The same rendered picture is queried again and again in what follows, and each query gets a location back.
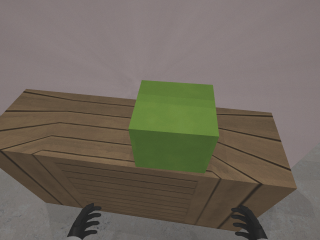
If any robot right hand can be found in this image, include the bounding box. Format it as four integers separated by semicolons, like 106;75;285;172
231;204;268;240

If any carton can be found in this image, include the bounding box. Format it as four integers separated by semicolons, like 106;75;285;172
128;80;219;174

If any pedestal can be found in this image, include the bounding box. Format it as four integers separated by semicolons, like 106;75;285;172
0;89;297;232

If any robot left hand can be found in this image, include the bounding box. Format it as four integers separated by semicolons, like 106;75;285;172
67;203;102;240

